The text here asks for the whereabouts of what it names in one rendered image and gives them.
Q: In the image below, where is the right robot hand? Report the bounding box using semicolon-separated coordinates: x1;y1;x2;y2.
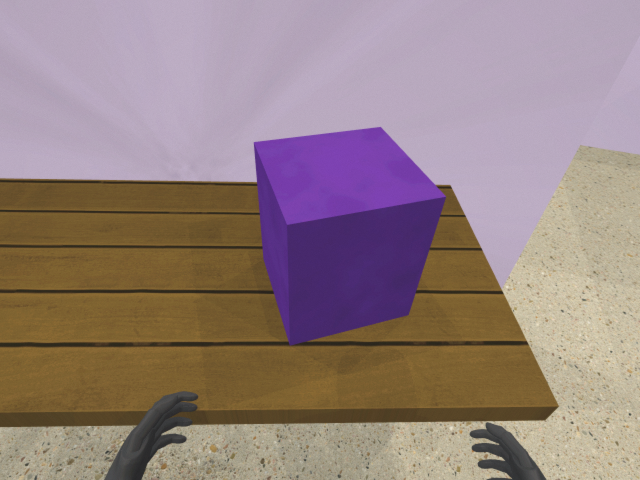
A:
470;422;546;480

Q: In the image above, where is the carton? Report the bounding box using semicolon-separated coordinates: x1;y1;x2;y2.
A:
254;127;446;346

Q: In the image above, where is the table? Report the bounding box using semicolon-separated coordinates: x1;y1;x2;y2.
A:
0;178;559;427

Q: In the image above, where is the left robot hand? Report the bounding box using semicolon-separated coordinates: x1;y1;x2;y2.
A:
104;391;198;480

